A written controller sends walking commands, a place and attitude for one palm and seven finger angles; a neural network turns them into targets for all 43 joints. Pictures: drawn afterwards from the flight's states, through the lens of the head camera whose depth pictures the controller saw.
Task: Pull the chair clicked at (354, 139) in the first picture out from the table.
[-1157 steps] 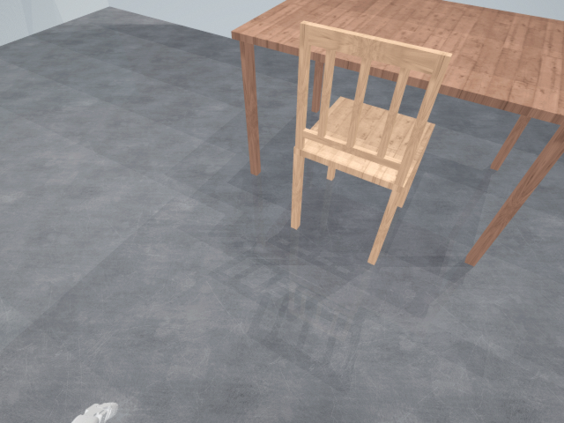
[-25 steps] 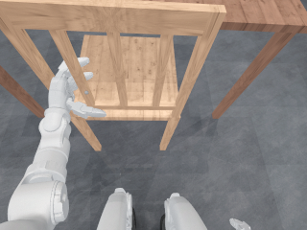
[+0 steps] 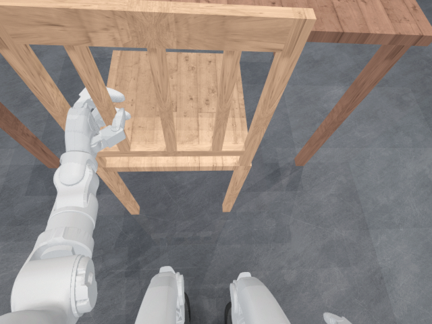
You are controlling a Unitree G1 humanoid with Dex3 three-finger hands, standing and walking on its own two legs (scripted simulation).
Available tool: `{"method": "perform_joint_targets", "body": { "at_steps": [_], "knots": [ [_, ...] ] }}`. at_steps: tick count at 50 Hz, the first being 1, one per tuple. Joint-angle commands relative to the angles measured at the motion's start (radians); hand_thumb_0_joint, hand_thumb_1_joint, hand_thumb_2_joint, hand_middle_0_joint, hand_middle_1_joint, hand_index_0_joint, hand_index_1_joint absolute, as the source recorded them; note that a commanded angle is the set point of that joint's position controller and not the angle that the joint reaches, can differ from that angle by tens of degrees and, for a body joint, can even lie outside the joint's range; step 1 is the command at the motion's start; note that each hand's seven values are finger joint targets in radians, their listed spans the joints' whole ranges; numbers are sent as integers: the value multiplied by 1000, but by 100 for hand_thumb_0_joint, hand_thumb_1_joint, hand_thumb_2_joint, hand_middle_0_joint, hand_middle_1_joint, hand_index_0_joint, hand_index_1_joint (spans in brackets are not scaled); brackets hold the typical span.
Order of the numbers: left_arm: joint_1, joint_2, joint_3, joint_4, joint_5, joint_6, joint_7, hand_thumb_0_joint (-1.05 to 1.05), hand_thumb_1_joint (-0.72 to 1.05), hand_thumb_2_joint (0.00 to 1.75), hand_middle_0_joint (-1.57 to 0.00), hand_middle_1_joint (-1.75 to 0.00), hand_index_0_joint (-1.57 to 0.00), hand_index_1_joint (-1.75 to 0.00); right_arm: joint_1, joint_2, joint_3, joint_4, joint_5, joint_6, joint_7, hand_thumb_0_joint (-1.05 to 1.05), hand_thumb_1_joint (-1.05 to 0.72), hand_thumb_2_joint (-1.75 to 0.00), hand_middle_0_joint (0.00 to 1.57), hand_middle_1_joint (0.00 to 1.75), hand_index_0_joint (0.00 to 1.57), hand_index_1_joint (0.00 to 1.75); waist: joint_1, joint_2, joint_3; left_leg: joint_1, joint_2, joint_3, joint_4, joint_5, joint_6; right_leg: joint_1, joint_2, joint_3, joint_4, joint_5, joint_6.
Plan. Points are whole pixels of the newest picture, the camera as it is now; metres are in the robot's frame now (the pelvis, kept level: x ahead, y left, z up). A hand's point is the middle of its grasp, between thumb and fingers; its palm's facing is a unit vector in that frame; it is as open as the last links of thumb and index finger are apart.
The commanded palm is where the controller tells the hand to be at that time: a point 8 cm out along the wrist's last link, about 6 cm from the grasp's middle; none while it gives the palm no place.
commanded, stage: hook a spindle and tug to test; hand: left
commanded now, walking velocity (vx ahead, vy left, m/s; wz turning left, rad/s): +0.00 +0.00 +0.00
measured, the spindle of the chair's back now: (165, 109) +0.49 +0.08 +0.04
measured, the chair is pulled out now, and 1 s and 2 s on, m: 0.00 0.05 0.21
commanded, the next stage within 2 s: step backward, pulling the chair out in 0.56 s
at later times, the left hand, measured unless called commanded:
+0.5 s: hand (120, 142) +0.43 +0.16 +0.03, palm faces +0.02 -1.00 -0.03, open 5.5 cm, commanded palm +0.40 +0.20 +0.03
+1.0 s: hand (126, 147) +0.41 +0.14 +0.05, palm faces +0.00 -0.99 -0.15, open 5.5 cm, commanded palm +0.40 +0.19 +0.05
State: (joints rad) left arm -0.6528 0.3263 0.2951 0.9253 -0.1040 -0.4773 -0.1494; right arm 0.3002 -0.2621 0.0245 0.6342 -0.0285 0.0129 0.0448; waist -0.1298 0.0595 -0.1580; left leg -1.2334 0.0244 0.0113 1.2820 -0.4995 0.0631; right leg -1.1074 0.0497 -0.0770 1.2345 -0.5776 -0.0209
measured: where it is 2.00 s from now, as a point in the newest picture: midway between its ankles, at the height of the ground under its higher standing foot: outside the picture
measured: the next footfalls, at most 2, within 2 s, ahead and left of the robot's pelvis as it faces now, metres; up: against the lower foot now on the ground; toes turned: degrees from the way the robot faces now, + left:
left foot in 1.68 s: -0.08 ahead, +0.17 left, +0.00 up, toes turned -1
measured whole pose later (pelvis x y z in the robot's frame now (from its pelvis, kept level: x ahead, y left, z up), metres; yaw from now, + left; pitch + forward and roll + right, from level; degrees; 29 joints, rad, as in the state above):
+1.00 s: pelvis +0.02 +0.01 +0.10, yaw +0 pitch +11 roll -2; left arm -0.54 0.21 0.07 1.00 -0.04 -0.16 0.07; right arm 0.28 -0.26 0.02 0.63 0.06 0.13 -0.09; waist -0.07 0.02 -0.01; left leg -0.60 0.00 0.07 0.71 -0.30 0.07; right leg -0.51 0.04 -0.01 0.67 -0.33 0.02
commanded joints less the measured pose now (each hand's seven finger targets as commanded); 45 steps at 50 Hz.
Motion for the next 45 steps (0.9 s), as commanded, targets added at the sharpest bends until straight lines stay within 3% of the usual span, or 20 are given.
{"method": "perform_joint_targets", "body": {
  "at_steps": [1, 6, 8, 11, 16, 19, 22, 24, 27, 32, 33, 34, 35, 37, 38, 39, 40, 42, 43, 45],
  "knots": [
    [-264, 177, 21, -260, -12, -73, -11, 0, 90, 90, -50, -145, -50, -145, 106, -167, -68, -86, 9, -26, -4, 0, -90, -90, 20, 30, 20, 30, 10, 76, -519, 577, 5, -110, -141, 415, -46, 90, 5, 40, -160, 332, -23],
    [-183, 123, -20, -333, -13, -67, 4, 0, 90, 90, -50, -145, -50, -145, 98, -158, -73, -98, 12, -26, 5, 0, -90, -90, 20, 30, 20, 30, 13, 69, -517, 611, 10, -109, -147, 469, -48, 98, 7, 37, -163, 370, -20],
    [-164, 143, -9, -350, -7, -68, 9, 0, 90, 90, -50, -145, -50, -145, 99, -161, -73, -104, 13, -26, 3, 0, -90, -90, 20, 30, 20, 30, 18, 73, -510, 600, 10, -106, -146, 476, -48, 103, 7, 40, -156, 378, -22],
    [-164, 118, -33, -360, -4, -70, 11, 0, 90, 90, -50, -145, -50, -145, 92, -155, -73, -99, 13, -27, 3, 0, -90, -90, 20, 30, 20, 30, 11, 56, -480, 587, 9, -104, -148, 454, -48, 102, 5, 40, -160, 371, -20],
    [-73, 98, -50, -425, -13, -66, 9, 0, 90, 90, -50, -145, -50, -145, 83, -151, -74, -114, 16, -31, 5, 0, -90, -90, 20, 30, 20, 30, 31, 78, -504, 634, 11, -104, -151, 533, -53, 127, 3, 41, -160, 418, -21],
    [-24, 97, -49, -420, -18, -56, 10, 0, 90, 90, -50, -145, -50, -145, 78, -151, -74, -117, 19, -31, 3, 0, -90, -90, 20, 30, 20, 30, 31, 46, -485, 611, 8, -98, -149, 525, -48, 140, 2, 42, -160, 431, -19],
    [-53, 77, -72, -422, -17, -53, 9, 0, 90, 90, -50, -145, -50, -145, 68, -149, -73, -114, 20, -33, 0, 0, -90, -90, 20, 30, 20, 30, 18, 36, -455, 582, 5, -92, -145, 470, -43, 132, 1, 45, -164, 412, -17],
    [-30, 105, -48, -424, -15, -58, 12, 0, 90, 90, -50, -145, -50, -145, 65, -152, -74, -116, 19, -34, -4, 0, -90, -90, 20, 30, 20, 30, 30, 32, -462, 567, 1, -87, -142, 470, -42, 151, 0, 50, -159, 424, -18],
    [-71, 85, -69, -430, -18, -56, 6, 0, 90, 90, -50, -145, -50, -145, 58, -147, -72, -111, 18, -38, -7, 0, -90, -90, 20, 30, 20, 30, 18, 41, -470, 559, -2, -81, -131, 459, -38, 152, -3, 53, -157, 432, -16],
    [-77, 105, -49, -412, -25, -47, -4, 0, 90, 90, -50, -145, -50, -145, 49, -149, -68, -113, 21, -41, -13, 0, -90, -90, 20, 30, 20, 30, 24, 32, -468, 528, -9, -75, -128, 424, -36, 170, -4, 60, -160, 420, -17],
    [-151, 117, -56, -449, -23, -51, -2, 0, 90, 90, -50, -145, -50, -145, 49, -152, -68, -109, 22, -43, -16, 0, -90, -90, 20, 30, 20, 30, 12, 54, -491, 551, -6, -80, -125, 439, -35, 159, -5, 58, -156, 427, -18],
    [-302, 375, 8, -626, 73, 55, 118, 0, 90, 90, -50, -145, -50, -145, 108, -131, -70, -172, 86, 35, -48, 0, -90, -90, 20, 30, 20, 30, 80, 122, -757, 872, 11, -45, -307, 423, -22, 610, -85, 189, -357, 495, -7],
    [-294, 284, -58, -668, 70, 116, 167, 0, 90, 90, -50, -145, -50, -145, 101, -112, -74, -198, 98, 46, -73, 0, -90, -90, 20, 30, 20, 30, 60, 164, -699, 935, -4, -37, -359, 470, -20, 674, -83, 179, -409, 668, 3],
    [-139, 230, -68, -591, 76, 201, 211, 0, 90, 90, -50, -145, -50, -145, 84, -118, -70, -196, 101, 59, -100, 0, -90, -90, 20, 30, 20, 30, 60, 133, -610, 911, 6, -42, -383, 539, -16, 647, -93, 162, -419, 757, 16],
    [-59, 169, -104, -473, 81, 248, 224, 0, 90, 90, -50, -145, -50, -145, 66, -114, -63, -180, 104, 77, -106, 0, -90, -90, 20, 30, 20, 30, 58, 38, -531, 842, 13, -49, -396, 516, -11, 653, -92, 168, -447, 743, 35],
    [-40, 130, -141, -399, 85, 281, 234, 0, 90, 90, -50, -145, -50, -145, 62, -116, -56, -159, 104, 91, -114, 0, -90, -90, 20, 30, 20, 30, 51, 5, -439, 818, 29, -56, -427, 516, -9, 653, -102, 162, -471, 753, 43],
    [-55, 106, -170, -341, 86, 301, 241, 0, 90, 90, -50, -145, -50, -145, 65, -124, -51, -147, 103, 100, -120, 0, -90, -90, 20, 30, 20, 30, 47, -48, -351, 807, 46, -76, -473, 515, -7, 647, -105, 143, -495, 720, 48],
    [-131, 108, -185, -226, 92, 316, 257, 0, 90, 90, -50, -145, -50, -145, 65, -141, -49, -117, 102, 108, -132, 0, -90, -90, 20, 30, 20, 30, 42, -87, -253, 813, 66, -81, -525, 545, -5, 666, -116, 151, -555, 756, 67],
    [-204, 135, -170, -224, 94, 302, 263, 0, 90, 90, -50, -145, -50, -145, 60, -146, -52, -109, 99, 109, -140, 0, -90, -90, 20, 30, 20, 30, 47, -72, -241, 853, 73, -78, -550, 593, -7, 665, -125, 148, -579, 789, 67],
    [-234, 109, -191, -147, 98, 282, 261, 0, 90, 90, -50, -145, -50, -145, 69, -146, -55, -81, 96, 106, -147, 0, -90, -90, 20, 30, 20, 30, 53, 4, -244, 963, 99, -91, -590, 719, -9, 656, -120, 142, -591, 788, 65]
  ]
}}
